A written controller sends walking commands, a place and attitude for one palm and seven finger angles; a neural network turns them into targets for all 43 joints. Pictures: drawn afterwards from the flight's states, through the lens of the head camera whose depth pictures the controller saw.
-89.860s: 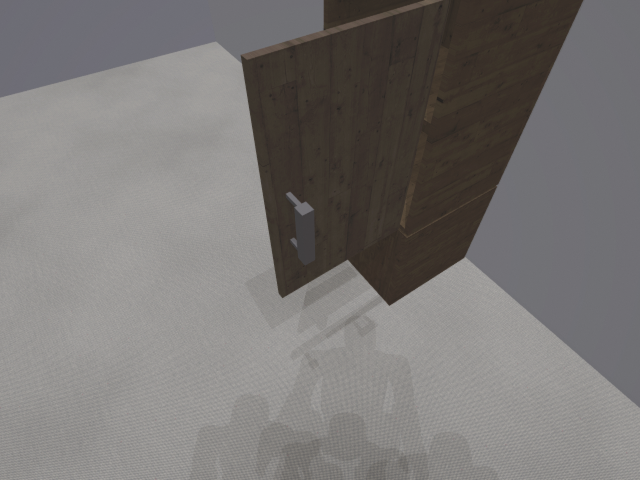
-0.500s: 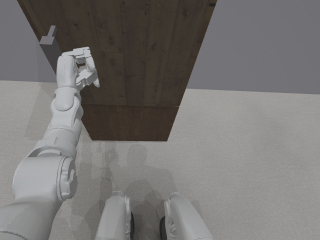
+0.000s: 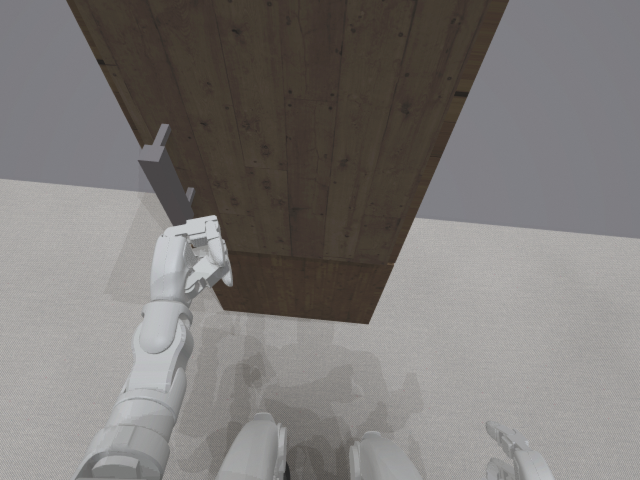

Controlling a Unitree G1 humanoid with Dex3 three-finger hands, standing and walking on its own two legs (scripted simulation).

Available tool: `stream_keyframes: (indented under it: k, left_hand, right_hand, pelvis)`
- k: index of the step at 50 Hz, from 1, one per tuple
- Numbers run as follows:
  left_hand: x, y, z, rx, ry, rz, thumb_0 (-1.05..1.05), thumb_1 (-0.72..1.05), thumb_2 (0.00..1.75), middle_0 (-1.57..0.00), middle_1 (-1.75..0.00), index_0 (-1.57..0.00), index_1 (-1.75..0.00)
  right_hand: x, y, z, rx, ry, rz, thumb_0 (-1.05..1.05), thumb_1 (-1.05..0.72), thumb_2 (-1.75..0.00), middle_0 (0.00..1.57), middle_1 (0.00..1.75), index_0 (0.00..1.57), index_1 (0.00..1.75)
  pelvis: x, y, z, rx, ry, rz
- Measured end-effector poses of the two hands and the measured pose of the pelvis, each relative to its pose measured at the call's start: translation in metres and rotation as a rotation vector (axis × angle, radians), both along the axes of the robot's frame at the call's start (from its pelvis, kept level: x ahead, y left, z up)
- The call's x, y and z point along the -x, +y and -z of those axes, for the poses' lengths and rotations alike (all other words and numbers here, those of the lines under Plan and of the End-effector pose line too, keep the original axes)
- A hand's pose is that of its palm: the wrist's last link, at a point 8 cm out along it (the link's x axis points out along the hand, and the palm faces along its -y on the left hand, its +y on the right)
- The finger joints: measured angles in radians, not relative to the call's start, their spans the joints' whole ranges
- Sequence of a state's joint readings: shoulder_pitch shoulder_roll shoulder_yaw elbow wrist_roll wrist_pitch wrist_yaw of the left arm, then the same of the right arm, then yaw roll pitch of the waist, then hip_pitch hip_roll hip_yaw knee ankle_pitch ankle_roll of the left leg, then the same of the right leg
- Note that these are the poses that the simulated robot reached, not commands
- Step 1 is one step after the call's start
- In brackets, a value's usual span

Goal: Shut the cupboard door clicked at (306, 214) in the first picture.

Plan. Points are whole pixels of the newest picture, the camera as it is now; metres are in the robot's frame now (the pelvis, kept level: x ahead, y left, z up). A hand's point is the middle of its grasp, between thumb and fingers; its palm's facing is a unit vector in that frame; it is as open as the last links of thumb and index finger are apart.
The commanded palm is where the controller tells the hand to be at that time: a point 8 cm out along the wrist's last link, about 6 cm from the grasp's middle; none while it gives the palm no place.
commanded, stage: draw the hand back to the body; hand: left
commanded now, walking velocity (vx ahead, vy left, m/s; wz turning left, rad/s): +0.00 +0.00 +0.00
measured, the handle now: (174, 178) +0.51 +0.22 +0.02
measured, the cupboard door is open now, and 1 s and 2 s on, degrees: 0 0 0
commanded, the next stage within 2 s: step back with the hand held close in 1.68 s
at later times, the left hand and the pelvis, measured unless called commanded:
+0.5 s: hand (154, 281) +0.30 +0.17 +0.11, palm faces +0.05 -1.00 -0.04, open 3.1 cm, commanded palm +0.27 +0.23 +0.11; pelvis +0.00 -0.01 +0.05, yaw +1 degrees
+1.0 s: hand out of the picture +0.24 +0.25 +0.20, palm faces +0.33 -0.89 -0.31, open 3.9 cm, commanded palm +0.20 +0.29 +0.22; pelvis +0.02 +0.02 +0.10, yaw +1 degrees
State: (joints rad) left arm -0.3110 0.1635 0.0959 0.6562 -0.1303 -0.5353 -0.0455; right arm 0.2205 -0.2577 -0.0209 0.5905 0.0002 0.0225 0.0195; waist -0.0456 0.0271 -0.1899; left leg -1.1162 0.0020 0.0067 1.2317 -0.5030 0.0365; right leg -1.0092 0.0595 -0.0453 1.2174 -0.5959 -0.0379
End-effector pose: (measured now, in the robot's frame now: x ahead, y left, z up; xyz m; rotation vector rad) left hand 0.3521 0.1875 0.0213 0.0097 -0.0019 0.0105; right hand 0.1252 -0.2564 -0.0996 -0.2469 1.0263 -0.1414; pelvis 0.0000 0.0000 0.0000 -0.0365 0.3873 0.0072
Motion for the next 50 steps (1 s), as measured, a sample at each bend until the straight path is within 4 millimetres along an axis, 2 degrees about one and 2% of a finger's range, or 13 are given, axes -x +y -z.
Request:
stream_keyframes:
  k: [4,8,14,18,23,31,33,39,44,50]
  left_hand:
    - [0.004,0.002,-0.002,-0.002,-0.016,-0.029,0.01,0.90,0.90,-1.30,-1.50,-1.30,-1.50]
    - [0.009,0.009,-0.010,-0.023,-0.049,-0.047,0.01,0.90,0.90,-1.30,-1.50,-1.30,-1.50]
    - [0.032,0.020,-0.043,-0.055,-0.052,-0.034,0.02,0.90,0.90,-1.30,-1.50,-1.30,-1.50]
    - [0.048,0.027,-0.067,-0.047,-0.037,-0.038,0.02,0.90,0.90,-1.30,-1.50,-1.30,-1.50]
    - [0.064,0.036,-0.087,-0.029,-0.041,-0.046,0.01,0.90,0.90,-1.30,-1.50,-1.30,-1.50]
    - [0.094,0.052,-0.113,-0.032,-0.059,-0.035,0.01,0.90,0.90,-1.28,-1.47,-1.28,-1.47]
    - [0.100,0.059,-0.121,-0.107,-0.032,-0.072,0.01,0.90,0.90,-1.25,-1.44,-1.25,-1.44]
    - [0.123,0.075,-0.149,-0.251,0.044,-0.189,0.01,0.90,0.90,-1.13,-1.31,-1.13,-1.31]
    - [0.138,0.088,-0.169,-0.283,0.045,-0.260,0.01,0.90,0.90,-1.01,-1.17,-1.01,-1.18]
    - [0.148,0.108,-0.194,-0.305,0.016,-0.335,0.01,0.90,0.90,-0.85,-1.00,-0.85,-1.00]
  right_hand:
    - [-0.031,0.002,-0.006,0.000,-0.076,-0.035,0.01,-0.90,-0.90,0.20,0.30,0.20,0.30]
    - [-0.042,0.006,-0.006,-0.019,-0.100,-0.054,0.01,-0.90,-0.90,0.20,0.30,0.20,0.30]
    - [-0.032,0.015,-0.011,-0.075,-0.084,-0.027,0.01,-0.90,-0.90,0.20,0.30,0.20,0.30]
    - [-0.019,0.019,-0.023,-0.093,-0.076,-0.010,0.01,-0.90,-0.90,0.20,0.30,0.20,0.30]
    - [-0.009,0.014,-0.041,-0.079,-0.102,0.006,0.01,-0.90,-0.90,0.20,0.30,0.20,0.30]
    - [-0.015,0.003,-0.071,-0.032,-0.207,0.017,0.01,-0.90,-0.90,0.20,0.30,0.20,0.30]
    - [-0.020,0.004,-0.079,-0.023,-0.224,0.024,0.02,-0.90,-0.90,0.20,0.30,0.20,0.30]
    - [-0.043,0.022,-0.104,-0.031,-0.297,0.019,0.02,-0.90,-0.90,0.20,0.30,0.20,0.30]
    - [-0.064,0.045,-0.120,-0.055,-0.347,-0.027,0.02,-0.90,-0.90,0.20,0.30,0.20,0.30]
    - [-0.084,0.069,-0.134,-0.084,-0.387,-0.092,0.02,-0.90,-0.90,0.20,0.30,0.20,0.30]
  pelvis:
    - [-0.002,-0.003,0.001,-0.005,-0.003,-0.001]
    - [-0.002,-0.006,0.002,-0.008,-0.011,-0.003]
    - [-0.005,-0.009,-0.013,-0.012,-0.064,-0.003]
    - [-0.006,-0.010,-0.028,-0.018,-0.106,-0.006]
    - [-0.005,-0.012,-0.042,-0.020,-0.150,-0.009]
    - [-0.002,-0.008,-0.055,-0.017,-0.216,-0.007]
    - [-0.003,-0.006,-0.060,-0.018,-0.236,-0.008]
    - [-0.008,0.004,-0.079,-0.018,-0.296,-0.013]
    - [-0.014,0.011,-0.090,-0.020,-0.344,-0.015]
    - [-0.020,0.018,-0.099,-0.022,-0.390,-0.021]
